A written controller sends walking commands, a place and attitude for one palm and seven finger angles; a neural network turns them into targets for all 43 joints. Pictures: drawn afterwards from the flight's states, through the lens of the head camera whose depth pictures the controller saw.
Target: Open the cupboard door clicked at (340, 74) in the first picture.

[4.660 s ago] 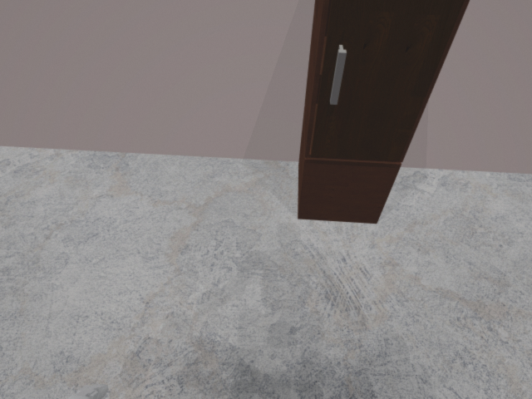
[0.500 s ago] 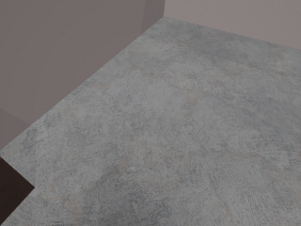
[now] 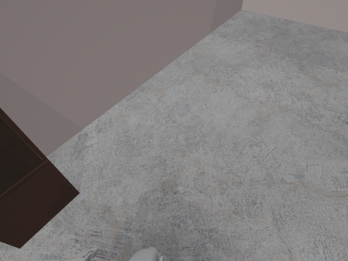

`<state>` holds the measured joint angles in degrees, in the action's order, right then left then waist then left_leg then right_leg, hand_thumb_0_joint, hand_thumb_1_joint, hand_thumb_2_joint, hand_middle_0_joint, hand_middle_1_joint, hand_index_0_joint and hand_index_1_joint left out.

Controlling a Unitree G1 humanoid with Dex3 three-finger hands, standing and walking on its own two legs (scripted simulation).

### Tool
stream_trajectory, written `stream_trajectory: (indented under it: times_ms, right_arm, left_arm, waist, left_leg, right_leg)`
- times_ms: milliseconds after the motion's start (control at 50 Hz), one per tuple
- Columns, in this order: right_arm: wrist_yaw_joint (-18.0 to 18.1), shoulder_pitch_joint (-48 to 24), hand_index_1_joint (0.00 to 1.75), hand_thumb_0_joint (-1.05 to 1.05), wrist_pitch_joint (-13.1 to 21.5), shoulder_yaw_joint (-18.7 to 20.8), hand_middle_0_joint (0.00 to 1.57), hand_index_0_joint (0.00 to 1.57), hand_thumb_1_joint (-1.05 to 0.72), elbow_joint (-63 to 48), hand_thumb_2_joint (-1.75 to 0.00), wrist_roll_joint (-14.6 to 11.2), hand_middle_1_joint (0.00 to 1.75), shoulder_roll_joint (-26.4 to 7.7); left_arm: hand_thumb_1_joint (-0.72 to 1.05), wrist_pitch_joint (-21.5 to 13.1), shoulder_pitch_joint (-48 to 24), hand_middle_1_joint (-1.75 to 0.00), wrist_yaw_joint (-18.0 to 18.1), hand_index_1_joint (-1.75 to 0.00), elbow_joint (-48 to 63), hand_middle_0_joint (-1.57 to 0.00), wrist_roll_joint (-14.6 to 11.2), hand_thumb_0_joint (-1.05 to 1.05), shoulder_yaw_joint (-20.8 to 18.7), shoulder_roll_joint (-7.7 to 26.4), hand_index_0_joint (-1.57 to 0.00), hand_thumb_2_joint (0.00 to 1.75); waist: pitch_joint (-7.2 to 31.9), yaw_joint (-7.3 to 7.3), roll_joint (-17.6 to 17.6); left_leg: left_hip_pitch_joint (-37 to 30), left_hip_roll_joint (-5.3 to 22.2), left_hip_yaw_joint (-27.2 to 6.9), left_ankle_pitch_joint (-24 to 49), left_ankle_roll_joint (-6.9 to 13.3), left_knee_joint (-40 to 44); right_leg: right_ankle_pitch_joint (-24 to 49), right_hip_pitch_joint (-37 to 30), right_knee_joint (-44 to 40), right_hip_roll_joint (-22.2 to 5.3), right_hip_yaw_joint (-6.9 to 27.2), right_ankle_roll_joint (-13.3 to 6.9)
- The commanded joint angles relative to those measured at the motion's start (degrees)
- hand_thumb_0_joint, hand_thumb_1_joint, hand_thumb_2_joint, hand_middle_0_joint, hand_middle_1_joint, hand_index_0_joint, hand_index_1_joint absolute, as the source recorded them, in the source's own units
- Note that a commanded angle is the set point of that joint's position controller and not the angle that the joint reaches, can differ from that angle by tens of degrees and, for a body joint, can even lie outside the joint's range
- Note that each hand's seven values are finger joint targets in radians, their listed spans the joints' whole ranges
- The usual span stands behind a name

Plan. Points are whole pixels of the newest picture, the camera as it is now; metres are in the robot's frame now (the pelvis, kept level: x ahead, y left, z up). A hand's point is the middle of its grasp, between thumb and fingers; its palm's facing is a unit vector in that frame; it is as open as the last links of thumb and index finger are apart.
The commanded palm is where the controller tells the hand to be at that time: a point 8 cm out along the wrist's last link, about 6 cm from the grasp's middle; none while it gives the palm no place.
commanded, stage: turn to face it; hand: left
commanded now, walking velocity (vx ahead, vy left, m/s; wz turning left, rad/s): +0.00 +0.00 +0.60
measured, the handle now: out of the picture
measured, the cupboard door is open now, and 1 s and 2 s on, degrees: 0 0 0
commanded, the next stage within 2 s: take the last steps up to it in 1.46 s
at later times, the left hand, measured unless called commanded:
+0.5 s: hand out of the picture -0.02 +0.26 -0.16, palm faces +0.34 -0.90 -0.27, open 7.4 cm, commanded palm none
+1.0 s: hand out of the picture -0.08 +0.20 -0.16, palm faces +0.60 -0.76 -0.23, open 7.4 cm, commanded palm none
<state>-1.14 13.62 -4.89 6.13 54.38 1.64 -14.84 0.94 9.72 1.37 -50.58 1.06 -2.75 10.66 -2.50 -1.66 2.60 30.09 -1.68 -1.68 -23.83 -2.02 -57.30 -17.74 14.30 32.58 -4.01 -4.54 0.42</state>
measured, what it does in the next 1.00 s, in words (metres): steps on the spot, turning left: left foot, then right foot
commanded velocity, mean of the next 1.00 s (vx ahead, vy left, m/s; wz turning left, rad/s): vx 0.00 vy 0.00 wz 0.58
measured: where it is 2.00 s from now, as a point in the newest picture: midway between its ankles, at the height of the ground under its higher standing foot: outside the picture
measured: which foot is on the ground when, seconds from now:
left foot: up 0.00-0.26, down 0.28-0.66, up 0.68-1.00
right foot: down 0.00-0.28, up 0.30-0.66, down 0.68-1.00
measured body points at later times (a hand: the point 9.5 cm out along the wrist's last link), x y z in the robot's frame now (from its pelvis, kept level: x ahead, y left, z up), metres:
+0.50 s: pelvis -0.01 +0.03 +0.00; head +0.03 +0.06 +0.45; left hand -0.04 +0.31 -0.14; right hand +0.17 -0.19 -0.13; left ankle -0.03 +0.14 -0.73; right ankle +0.02 -0.13 -0.67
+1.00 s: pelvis -0.01 +0.01 +0.00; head +0.02 +0.03 +0.45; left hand -0.11 +0.24 -0.14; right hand +0.22 -0.16 -0.14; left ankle -0.09 +0.11 -0.71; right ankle +0.06 -0.11 -0.73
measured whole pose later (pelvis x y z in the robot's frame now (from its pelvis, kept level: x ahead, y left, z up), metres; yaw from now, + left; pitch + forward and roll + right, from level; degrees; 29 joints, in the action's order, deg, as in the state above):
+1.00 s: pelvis -0.01 +0.01 +0.00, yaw +38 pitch +0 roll +1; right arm -2.2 9.1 -4.7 4.5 53.0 0.9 -14.8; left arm 1.2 13.1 0.7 -50.7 1.7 -1.8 11.5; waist -5.2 0.3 -1.2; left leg 20.5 2.2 4.3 -24.5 -3.3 -45.0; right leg -18.5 13.0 33.0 -10.0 -12.9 2.3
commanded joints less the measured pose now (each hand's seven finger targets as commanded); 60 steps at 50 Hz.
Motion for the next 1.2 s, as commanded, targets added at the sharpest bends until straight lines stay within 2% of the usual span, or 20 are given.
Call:
stream_trajectory:
  times_ms: [0,160,220,240,260,280,400,520,600,620,640,660,760,920,980,1000,1020,1040,1080,1180]
  right_arm:
    - [-0.67,-1.71,0.30,0.00,1.65,0.35,0.20,0.20,-0.90,-4.99,-0.90,-0.20,0.30,-3.04]
    - [-0.87,-8.79,0.30,0.00,2.32,-1.08,0.20,0.20,-0.90,-7.82,-0.90,-0.84,0.30,-2.56]
    - [-0.64,-4.09,0.30,0.00,3.09,-0.77,0.20,0.20,-0.90,-7.33,-0.90,-0.79,0.30,-4.35]
    - [-0.63,-0.91,0.30,0.00,3.59,-0.02,0.20,0.20,-0.90,-6.53,-0.90,-0.65,0.30,-7.18]
    - [-0.24,2.43,0.30,0.00,4.22,1.74,0.20,0.20,-0.90,-6.50,-0.90,-0.18,0.30,-14.20]
    - [0.04,6.64,0.30,0.00,3.87,2.26,0.20,0.20,-0.90,-5.18,-0.90,-0.71,0.30,-17.12]
    - [1.49,-4.78,0.30,0.00,4.46,0.08,0.20,0.20,-0.90,-7.30,-0.90,-0.27,0.30,-10.00]
    - [1.22,-3.45,0.30,0.00,3.77,0.74,0.20,0.20,-0.90,-6.40,-0.90,-0.13,0.30,-10.75]
    - [0.98,-6.69,0.30,0.00,3.15,1.07,0.20,0.20,-0.90,-7.46,-0.90,-0.39,0.30,-10.31]
    - [0.75,-6.86,0.30,0.00,3.17,0.98,0.20,0.20,-0.90,-7.83,-0.90,-0.79,0.30,-8.88]
    - [0.42,-5.29,0.30,0.00,3.21,0.34,0.20,0.20,-0.90,-8.83,-0.90,-1.23,0.30,-4.61]
    - [0.42,-5.74,0.30,0.00,3.16,0.27,0.20,0.20,-0.90,-9.99,-0.90,-0.67,0.30,-4.05]
    - [-0.93,-3.70,0.30,0.00,1.75,0.29,0.20,0.20,-0.90,-5.90,-0.90,-0.16,0.30,-4.38]
    - [-0.89,-9.15,0.30,0.00,2.40,-1.28,0.20,0.20,-0.90,-7.45,-0.90,-1.05,0.30,-2.34]
    - [-0.52,-3.77,0.30,0.00,3.26,-1.25,0.20,0.20,-0.90,-6.29,-0.90,-0.88,0.30,-3.70]
    - [-0.51,-0.67,0.30,0.00,3.81,-0.48,0.20,0.20,-0.90,-5.41,-0.90,-0.73,0.30,-6.52]
    - [-0.27,1.74,0.30,0.00,4.22,0.95,0.20,0.20,-0.90,-5.69,-0.90,-0.34,0.30,-13.14]
    - [0.14,5.51,0.30,0.00,3.82,1.43,0.20,0.20,-0.90,-4.58,-0.90,-0.65,0.30,-15.77]
    - [1.68,3.01,0.30,0.00,4.12,0.61,0.20,0.20,-0.90,-3.91,-0.90,-0.34,0.30,-12.24]
    - [2.06,-2.42,0.30,0.00,4.90,-1.04,0.20,0.20,-0.90,-4.67,-0.90,-0.47,0.30,-8.13]
  left_arm:
    - [0.90,-1.39,-1.94,-0.30,0.74,-0.30,4.45,-0.20,0.51,0.00,-2.09,10.06,-0.20,0.90]
    - [0.90,-0.68,4.82,-0.30,0.35,-0.30,2.33,-0.20,0.88,0.00,-3.22,14.65,-0.20,0.90]
    - [0.90,-0.23,3.45,-0.30,0.07,-0.30,2.34,-0.20,0.39,0.00,-3.64,14.59,-0.20,0.90]
    - [0.90,0.12,4.00,-0.30,-0.19,-0.30,2.67,-0.20,-0.12,0.00,-3.50,13.71,-0.20,0.90]
    - [0.90,0.29,4.20,-0.30,-0.74,-0.30,4.87,-0.20,-0.56,0.00,-3.11,9.92,-0.20,0.90]
    - [0.90,0.45,-0.17,-0.30,-0.63,-0.30,7.29,-0.20,-0.04,0.00,-2.01,8.43,-0.20,0.90]
    - [0.90,0.94,0.64,-0.30,-1.17,-0.30,3.48,-0.20,-0.20,0.00,-2.86,8.46,-0.20,0.90]
    - [0.90,0.60,-0.24,-0.30,-0.79,-0.30,4.69,-0.20,-0.48,0.00,-2.34,7.60,-0.20,0.90]
    - [0.90,-0.20,5.88,-0.30,-0.37,-0.30,3.74,-0.20,-0.79,0.00,-2.46,7.99,-0.20,0.90]
    - [0.90,-0.77,8.06,-0.30,-0.10,-0.30,3.49,-0.20,-0.55,0.00,-2.83,9.90,-0.20,0.90]
    - [0.90,-1.44,9.30,-0.30,0.44,-0.30,3.73,-0.20,0.49,0.00,-3.90,15.00,-0.20,0.90]
    - [0.90,-1.04,8.05,-0.30,0.39,-0.30,4.84,-0.20,0.44,0.00,-3.77,18.11,-0.20,0.90]
    - [0.90,-1.39,-1.52,-0.30,0.68,-0.30,6.54,-0.20,0.45,0.00,-2.10,10.74,-0.20,0.90]
    - [0.90,-0.79,6.32,-0.30,0.41,-0.30,2.49,-0.20,0.90,0.00,-3.26,14.62,-0.20,0.90]
    - [0.90,-0.32,4.89,-0.30,0.20,-0.30,2.12,-0.20,0.34,0.00,-3.64,14.81,-0.20,0.90]
    - [0.90,-0.02,5.08,-0.30,-0.05,-0.30,2.45,-0.20,-0.22,0.00,-3.44,13.60,-0.20,0.90]
    - [0.90,0.28,5.38,-0.30,-0.49,-0.30,4.27,-0.20,-0.60,0.00,-2.75,9.74,-0.20,0.90]
    - [0.90,0.47,1.84,-0.30,-0.33,-0.30,6.27,-0.20,-0.11,0.00,-1.64,7.90,-0.20,0.90]
    - [0.90,0.95,-2.35,-0.30,0.01,-0.30,4.83,-0.20,-0.32,0.00,-2.12,8.15,-0.20,0.90]
    - [0.90,0.94,2.41,-0.30,-0.76,-0.30,0.87,-0.20,-0.34,0.00,-1.90,7.69,-0.20,0.90]
  waist:
    - [-1.70,0.06,-13.96]
    - [2.40,4.36,-15.87]
    - [5.48,1.76,-13.62]
    - [8.03,-0.12,-6.99]
    - [10.15,-2.08,11.38]
    - [9.91,-4.14,13.85]
    - [5.24,0.56,7.01]
    - [6.09,-0.34,6.05]
    - [6.18,2.76,5.57]
    - [6.75,4.08,1.31]
    - [7.17,4.58,-14.17]
    - [5.73,4.43,-20.43]
    - [-0.01,0.13,-12.71]
    - [3.79,4.62,-16.09]
    - [6.25,1.69,-13.61]
    - [8.50,-0.10,-6.83]
    - [9.61,-1.34,11.45]
    - [9.41,-3.33,14.29]
    - [5.79,-2.82,12.13]
    - [6.34,0.75,5.79]
  left_leg:
    - [4.05,4.04,2.47,2.02,-1.92,-10.91]
    - [-4.22,3.50,8.39,-2.07,-1.69,11.45]
    - [-13.51,3.40,9.17,6.64,-0.56,26.14]
    - [-23.52,5.23,6.17,16.06,0.68,32.81]
    - [-34.36,20.62,-14.74,36.09,7.99,34.72]
    - [-32.57,27.57,-19.19,47.03,14.18,35.45]
    - [-19.83,14.94,-8.94,29.38,10.32,36.87]
    - [-20.71,14.62,-14.06,29.54,11.62,35.53]
    - [-12.62,11.62,-15.44,26.89,9.20,31.02]
    - [-7.58,8.94,-14.23,22.16,6.79,26.58]
    - [3.36,1.15,-5.96,5.23,1.96,13.98]
    - [5.71,-1.93,-1.30,-9.95,-0.11,1.23]
    - [2.96,3.58,0.53,1.60,-1.47,-12.30]
    - [-4.89,2.93,7.41,-2.89,-1.43,12.12]
    - [-14.90,2.50,8.89,7.77,-0.31,27.36]
    - [-24.33,4.95,5.65,16.99,0.91,33.85]
    - [-34.33,19.73,-13.63,35.16,7.16,35.78]
    - [-31.85,26.86,-18.29,45.82,13.69,36.26]
    - [-25.49,22.07,-15.44,39.60,13.66,36.54]
    - [-25.66,15.59,-6.36,43.21,11.00,36.11]
  right_leg:
    - [12.90,-0.09,-14.72,-14.42,4.99,-5.60]
    - [27.16,-8.48,-8.51,-17.37,0.50,-6.69]
    - [26.09,-7.29,-0.50,-16.53,-3.89,-3.08]
    - [21.32,-0.55,7.73,-14.81,-5.70,-0.17]
    - [-4.70,16.32,21.45,-6.79,-7.79,4.79]
    - [-21.82,21.06,30.15,-4.09,-3.01,5.24]
    - [-6.33,16.17,29.99,-2.75,3.24,4.91]
    - [-7.66,10.95,16.15,0.58,2.66,4.72]
    - [0.75,-2.30,-0.28,2.62,1.40,3.88]
    - [4.95,-9.24,-8.96,0.28,3.61,3.32]
    - [4.04,-16.24,-16.90,-14.15,18.18,-0.81]
    - [7.72,-10.23,-18.30,-24.50,25.80,-6.68]
    - [10.66,-1.42,-14.94,-14.67,6.83,-5.75]
    - [27.98,-10.31,-8.52,-17.42,0.60,-6.86]
    - [27.27,-7.55,-0.89,-15.89,-3.85,-2.88]
    - [21.87,-1.15,6.90,-14.16,-5.60,-0.07]
    - [-4.88,15.34,19.56,-6.39,-7.32,4.41]
    - [-21.68,19.07,27.89,-4.00,-2.95,4.78]
    - [-15.20,20.14,34.41,-4.07,2.97,4.12]
    - [-6.32,15.32,29.51,-2.64,2.48,4.83]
